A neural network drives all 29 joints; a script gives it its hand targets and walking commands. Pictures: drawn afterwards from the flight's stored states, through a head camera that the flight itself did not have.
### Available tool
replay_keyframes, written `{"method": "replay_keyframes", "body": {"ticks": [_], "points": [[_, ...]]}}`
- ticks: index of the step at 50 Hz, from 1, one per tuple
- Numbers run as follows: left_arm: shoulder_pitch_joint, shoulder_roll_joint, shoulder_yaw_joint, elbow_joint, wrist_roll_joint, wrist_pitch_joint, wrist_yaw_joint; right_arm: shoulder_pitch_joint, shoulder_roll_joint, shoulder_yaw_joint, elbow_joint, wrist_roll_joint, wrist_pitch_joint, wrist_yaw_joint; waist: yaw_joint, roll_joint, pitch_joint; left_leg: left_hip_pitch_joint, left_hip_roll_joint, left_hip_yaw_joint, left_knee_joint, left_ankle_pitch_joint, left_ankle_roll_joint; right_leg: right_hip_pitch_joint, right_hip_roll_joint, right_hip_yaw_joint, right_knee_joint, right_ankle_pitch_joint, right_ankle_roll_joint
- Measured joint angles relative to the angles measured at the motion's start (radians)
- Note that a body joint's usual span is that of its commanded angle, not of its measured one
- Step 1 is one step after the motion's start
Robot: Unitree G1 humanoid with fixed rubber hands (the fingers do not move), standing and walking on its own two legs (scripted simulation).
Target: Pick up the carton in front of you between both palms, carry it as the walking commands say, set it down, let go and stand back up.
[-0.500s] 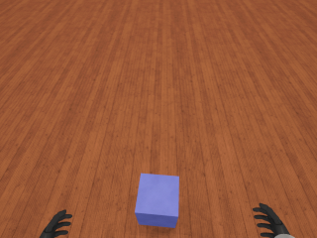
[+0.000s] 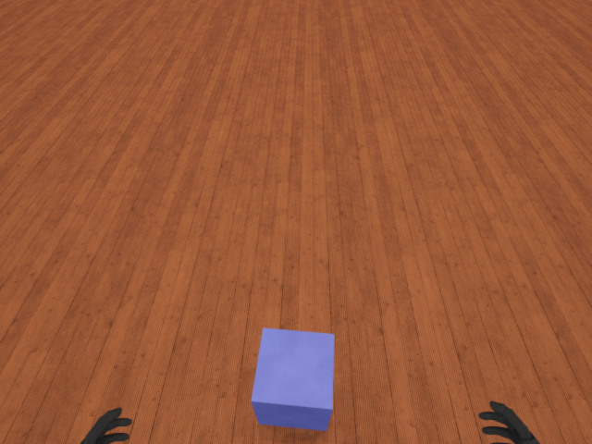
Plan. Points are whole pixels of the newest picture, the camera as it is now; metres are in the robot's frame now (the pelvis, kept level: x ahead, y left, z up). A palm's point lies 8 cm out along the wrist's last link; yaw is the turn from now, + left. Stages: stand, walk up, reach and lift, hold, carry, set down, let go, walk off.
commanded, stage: stand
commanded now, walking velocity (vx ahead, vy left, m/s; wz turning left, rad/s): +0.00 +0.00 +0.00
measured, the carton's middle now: (295, 380) +0.40 +0.02 -0.65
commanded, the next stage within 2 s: none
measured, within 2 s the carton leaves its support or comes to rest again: neither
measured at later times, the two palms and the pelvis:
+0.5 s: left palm out of the picture +0.08 +0.30 -0.10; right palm out of the picture +0.08 -0.31 -0.10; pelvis -0.02 +0.00 +0.00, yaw +0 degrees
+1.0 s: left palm out of the picture +0.07 +0.31 -0.10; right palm out of the picture +0.07 -0.31 -0.10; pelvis -0.02 +0.00 +0.01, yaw +0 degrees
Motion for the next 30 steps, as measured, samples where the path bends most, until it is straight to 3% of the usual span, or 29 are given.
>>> {"method": "replay_keyframes", "body": {"ticks": [30], "points": [[-0.027,0.026,-0.011,0.139,-0.007,-0.009,-0.010,-0.021,-0.024,0.012,0.127,0.009,-0.008,0.010,0.004,0.001,0.010,0.021,0.005,-0.001,-0.070,0.064,-0.004,0.022,-0.002,-0.001,-0.071,0.064,0.001]]}}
